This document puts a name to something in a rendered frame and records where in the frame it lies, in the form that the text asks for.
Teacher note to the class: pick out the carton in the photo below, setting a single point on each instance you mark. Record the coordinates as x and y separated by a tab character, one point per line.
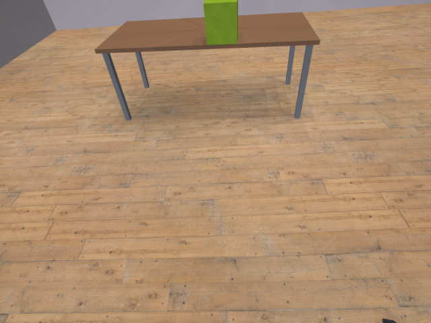
221	21

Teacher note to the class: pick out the table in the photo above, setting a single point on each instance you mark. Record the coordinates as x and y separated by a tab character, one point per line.
261	30

